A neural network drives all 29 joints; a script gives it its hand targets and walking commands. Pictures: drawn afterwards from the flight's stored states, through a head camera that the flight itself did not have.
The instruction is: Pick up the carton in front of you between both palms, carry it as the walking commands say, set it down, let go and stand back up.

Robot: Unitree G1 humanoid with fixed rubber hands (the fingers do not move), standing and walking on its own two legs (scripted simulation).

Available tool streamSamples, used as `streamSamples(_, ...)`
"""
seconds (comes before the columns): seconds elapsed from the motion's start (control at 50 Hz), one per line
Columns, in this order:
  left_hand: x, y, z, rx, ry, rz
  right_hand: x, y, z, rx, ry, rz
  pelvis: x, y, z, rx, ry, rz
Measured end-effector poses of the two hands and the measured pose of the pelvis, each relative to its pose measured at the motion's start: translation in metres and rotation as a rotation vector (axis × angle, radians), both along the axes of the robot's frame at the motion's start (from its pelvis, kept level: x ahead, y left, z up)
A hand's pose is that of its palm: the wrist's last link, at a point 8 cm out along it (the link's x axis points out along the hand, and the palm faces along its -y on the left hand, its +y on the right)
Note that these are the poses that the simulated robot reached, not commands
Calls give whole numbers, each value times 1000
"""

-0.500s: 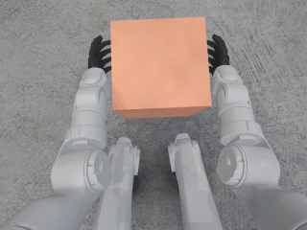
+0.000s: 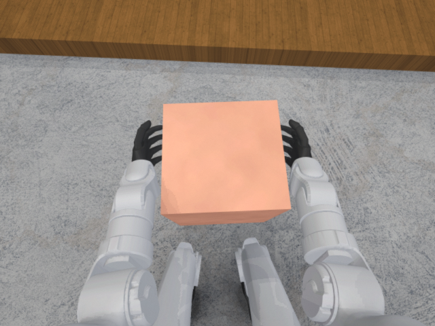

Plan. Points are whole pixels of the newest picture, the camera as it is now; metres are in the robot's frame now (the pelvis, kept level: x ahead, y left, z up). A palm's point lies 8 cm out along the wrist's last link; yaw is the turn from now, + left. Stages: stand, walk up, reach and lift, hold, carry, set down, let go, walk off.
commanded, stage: reach and lift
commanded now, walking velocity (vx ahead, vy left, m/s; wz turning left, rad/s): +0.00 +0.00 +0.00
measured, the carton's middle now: (221, 172) +0.40 -0.02 -0.12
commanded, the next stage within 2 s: hold in 1.78 s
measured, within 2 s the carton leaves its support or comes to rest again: neither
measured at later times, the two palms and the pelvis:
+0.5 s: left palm (104, 146) +0.37 +0.14 +0.11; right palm (333, 142) +0.36 -0.16 +0.11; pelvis +0.05 +0.00 +0.14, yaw -1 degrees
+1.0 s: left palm (61, 133) +0.34 +0.15 +0.20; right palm (371, 129) +0.34 -0.15 +0.19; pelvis +0.05 +0.00 +0.17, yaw -1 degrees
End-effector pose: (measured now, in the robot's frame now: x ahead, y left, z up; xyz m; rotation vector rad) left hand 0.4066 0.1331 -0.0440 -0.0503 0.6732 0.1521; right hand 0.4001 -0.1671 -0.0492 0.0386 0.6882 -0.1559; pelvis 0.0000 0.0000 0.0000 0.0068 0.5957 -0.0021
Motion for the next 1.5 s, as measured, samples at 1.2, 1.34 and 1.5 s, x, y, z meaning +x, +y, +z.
streamSamples(1.2,-58,13,248,43,-3,-41,-57,12,250,-33,-2,30,47,-2,175,-9,-657,-7)
streamSamples(1.34,-56,13,251,53,-2,-47,-55,12,253,-42,-1,36,53,-2,177,-9,-660,-6)
streamSamples(1.5,-54,14,255,62,0,-54,-53,13,257,-53,2,43,61,-2,179,-10,-664,-5)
